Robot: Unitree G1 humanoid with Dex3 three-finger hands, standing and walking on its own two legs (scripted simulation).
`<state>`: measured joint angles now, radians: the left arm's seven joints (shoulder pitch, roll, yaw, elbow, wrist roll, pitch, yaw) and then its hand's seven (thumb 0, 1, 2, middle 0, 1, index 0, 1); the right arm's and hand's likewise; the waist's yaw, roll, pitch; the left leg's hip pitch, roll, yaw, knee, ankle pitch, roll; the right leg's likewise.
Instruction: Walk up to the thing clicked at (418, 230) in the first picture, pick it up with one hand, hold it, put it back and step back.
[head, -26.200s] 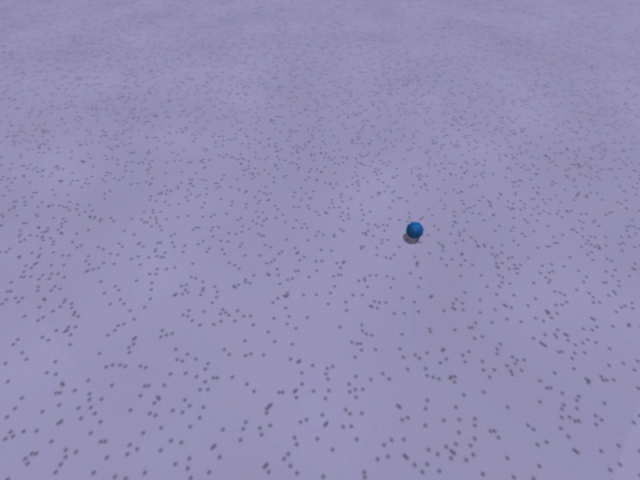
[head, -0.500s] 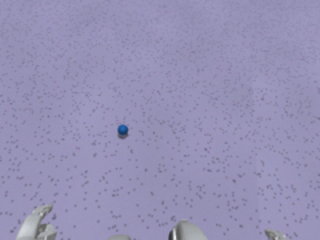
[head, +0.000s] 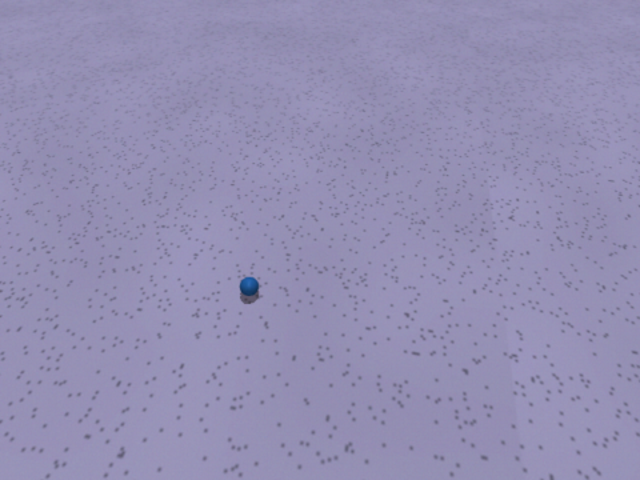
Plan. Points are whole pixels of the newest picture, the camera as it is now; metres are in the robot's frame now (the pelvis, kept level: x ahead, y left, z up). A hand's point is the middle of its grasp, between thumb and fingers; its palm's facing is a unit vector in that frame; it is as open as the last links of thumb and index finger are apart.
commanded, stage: walk up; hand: left
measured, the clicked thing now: (249, 286) +0.88 +0.29 -0.73
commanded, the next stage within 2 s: stand in 0.88 s
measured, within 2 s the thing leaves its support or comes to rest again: neither
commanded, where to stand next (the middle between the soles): +0.51 +0.05 m, yaw +1 degrees
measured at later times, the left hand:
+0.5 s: hand out of the picture +0.10 +0.28 -0.14, palm faces +0.07 -0.93 -0.36, open 7.4 cm
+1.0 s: hand out of the picture +0.09 +0.27 -0.14, palm faces +0.05 -0.94 -0.34, open 7.4 cm
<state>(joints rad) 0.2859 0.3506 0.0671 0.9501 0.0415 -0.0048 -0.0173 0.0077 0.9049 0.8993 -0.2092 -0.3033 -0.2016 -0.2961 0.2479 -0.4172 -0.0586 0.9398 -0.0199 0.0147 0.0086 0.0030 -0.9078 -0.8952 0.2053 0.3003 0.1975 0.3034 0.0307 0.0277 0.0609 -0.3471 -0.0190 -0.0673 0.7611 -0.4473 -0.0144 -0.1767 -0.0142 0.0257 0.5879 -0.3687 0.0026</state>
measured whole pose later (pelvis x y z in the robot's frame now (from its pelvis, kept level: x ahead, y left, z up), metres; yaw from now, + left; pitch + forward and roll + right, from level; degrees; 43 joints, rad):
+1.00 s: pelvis +0.03 +0.01 +0.02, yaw +3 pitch -3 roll +0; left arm 0.10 0.36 0.02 1.11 0.01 -0.01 0.00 0.00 0.91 0.90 -0.21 -0.30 -0.20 -0.30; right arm 0.04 -0.33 -0.01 1.08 -0.01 -0.02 0.01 0.00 -0.91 -0.89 0.21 0.30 0.20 0.30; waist 0.02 0.00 0.08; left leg -0.18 0.00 -0.01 0.40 -0.18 0.00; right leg -0.07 -0.03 -0.03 0.37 -0.26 0.02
